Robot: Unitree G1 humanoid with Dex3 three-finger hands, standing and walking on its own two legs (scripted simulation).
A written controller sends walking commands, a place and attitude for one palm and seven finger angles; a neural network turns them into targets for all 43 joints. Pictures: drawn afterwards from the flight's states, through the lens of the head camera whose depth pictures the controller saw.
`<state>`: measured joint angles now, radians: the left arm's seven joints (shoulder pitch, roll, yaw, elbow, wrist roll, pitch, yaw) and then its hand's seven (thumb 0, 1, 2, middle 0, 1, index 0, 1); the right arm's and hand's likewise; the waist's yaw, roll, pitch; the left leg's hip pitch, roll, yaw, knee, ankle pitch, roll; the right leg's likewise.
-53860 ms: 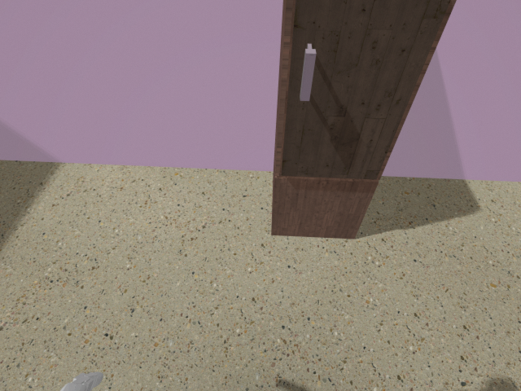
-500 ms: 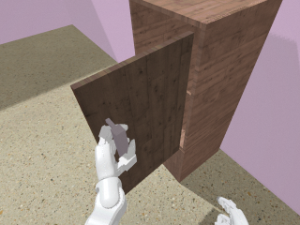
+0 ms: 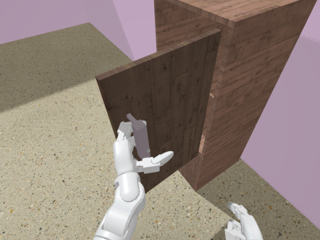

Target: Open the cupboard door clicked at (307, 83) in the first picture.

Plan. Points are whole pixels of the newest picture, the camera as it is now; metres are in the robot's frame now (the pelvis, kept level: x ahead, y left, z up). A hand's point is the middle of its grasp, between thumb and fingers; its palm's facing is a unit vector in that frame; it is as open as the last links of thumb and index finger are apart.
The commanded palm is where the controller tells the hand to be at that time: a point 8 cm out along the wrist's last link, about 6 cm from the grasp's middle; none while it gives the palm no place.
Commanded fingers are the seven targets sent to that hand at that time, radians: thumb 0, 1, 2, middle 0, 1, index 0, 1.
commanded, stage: open thumb and fingers to let go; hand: left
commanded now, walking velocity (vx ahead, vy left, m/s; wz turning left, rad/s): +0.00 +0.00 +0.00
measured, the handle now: (137, 136) +0.35 +0.08 +0.09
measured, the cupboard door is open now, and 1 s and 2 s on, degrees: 94 96 96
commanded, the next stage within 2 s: slide the hand sideways off the handle in 0.38 s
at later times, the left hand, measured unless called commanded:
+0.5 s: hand (148, 149) +0.31 +0.05 +0.09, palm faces +0.27 -0.96 -0.04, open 14.7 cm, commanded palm +0.27 +0.08 +0.08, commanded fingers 0.00 -0.50 0.30 -0.15 -0.30 -0.15 -0.30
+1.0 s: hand (145, 168) +0.26 +0.05 +0.09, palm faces -0.16 -0.99 -0.01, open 16.3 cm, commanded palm +0.23 +0.11 +0.08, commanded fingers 0.00 -0.50 0.30 -0.15 -0.30 -0.15 -0.30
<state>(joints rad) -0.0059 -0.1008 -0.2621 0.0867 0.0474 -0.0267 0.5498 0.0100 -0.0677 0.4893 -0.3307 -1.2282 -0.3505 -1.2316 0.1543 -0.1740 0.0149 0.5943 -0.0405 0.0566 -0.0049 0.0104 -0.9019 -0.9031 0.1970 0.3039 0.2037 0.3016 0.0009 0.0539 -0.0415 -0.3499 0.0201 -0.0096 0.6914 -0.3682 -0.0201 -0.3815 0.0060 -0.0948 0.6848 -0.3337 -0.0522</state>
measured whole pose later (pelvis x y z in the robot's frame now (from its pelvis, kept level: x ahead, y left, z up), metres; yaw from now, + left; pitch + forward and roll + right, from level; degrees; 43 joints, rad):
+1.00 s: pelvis +0.00 +0.02 +0.00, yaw -2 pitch +2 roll +1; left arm 0.13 0.02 -0.25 -0.04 -0.03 -0.12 0.09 -0.01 -0.50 0.30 -0.15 -0.33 -0.14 -0.32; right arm 0.25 -0.20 0.04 0.52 0.01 -0.04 0.01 0.01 -0.90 -0.90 0.20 0.30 0.20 0.30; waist 0.00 0.03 -0.04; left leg -0.37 0.00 0.04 0.71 -0.38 0.01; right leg -0.42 -0.01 -0.04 0.73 -0.34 -0.03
